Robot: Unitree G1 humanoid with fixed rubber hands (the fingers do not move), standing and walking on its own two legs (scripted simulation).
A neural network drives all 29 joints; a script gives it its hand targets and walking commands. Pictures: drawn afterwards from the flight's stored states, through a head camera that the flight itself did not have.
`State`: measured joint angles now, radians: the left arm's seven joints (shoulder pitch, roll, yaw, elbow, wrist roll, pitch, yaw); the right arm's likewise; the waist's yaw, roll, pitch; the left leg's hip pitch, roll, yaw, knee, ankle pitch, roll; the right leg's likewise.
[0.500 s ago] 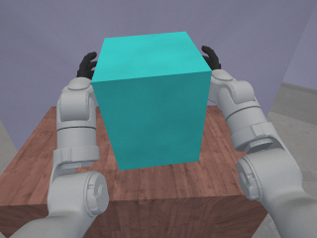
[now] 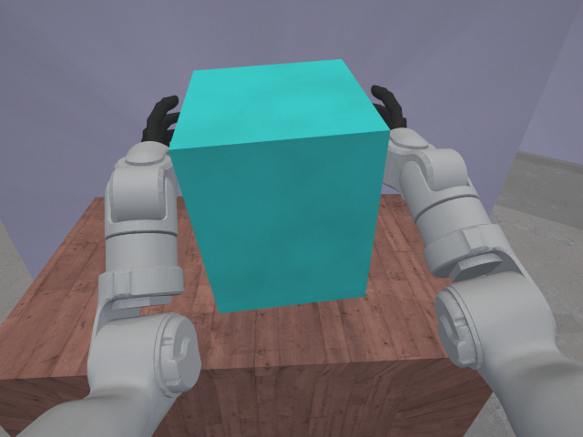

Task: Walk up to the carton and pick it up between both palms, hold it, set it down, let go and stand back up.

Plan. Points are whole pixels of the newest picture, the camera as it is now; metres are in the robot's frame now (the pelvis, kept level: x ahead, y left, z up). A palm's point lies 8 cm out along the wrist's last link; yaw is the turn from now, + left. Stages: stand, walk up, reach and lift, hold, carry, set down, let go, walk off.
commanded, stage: hold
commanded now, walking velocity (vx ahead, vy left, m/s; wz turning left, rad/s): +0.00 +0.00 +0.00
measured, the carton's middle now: (280, 185) +0.37 +0.00 +0.24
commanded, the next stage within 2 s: set down in 1.88 s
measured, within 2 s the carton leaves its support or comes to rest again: neither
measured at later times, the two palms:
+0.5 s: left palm (158, 155) +0.37 +0.16 +0.29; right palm (388, 141) +0.37 -0.13 +0.30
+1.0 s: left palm (157, 153) +0.36 +0.16 +0.29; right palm (390, 140) +0.37 -0.14 +0.30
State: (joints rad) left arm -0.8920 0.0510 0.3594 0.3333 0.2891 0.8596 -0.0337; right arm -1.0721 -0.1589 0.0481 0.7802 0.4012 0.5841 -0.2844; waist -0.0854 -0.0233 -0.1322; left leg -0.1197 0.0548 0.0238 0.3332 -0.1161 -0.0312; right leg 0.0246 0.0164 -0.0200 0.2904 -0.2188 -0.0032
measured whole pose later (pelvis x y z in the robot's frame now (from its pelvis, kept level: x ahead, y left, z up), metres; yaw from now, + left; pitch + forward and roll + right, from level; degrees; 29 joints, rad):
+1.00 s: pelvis +0.00 +0.00 +0.00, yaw +0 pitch -5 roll -1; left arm -0.90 0.05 0.36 0.34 0.29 0.85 -0.03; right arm -1.08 -0.16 0.04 0.78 0.40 0.59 -0.29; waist -0.08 -0.02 -0.14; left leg -0.12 0.06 0.02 0.33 -0.11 -0.03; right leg 0.02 0.02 -0.02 0.29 -0.22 -0.01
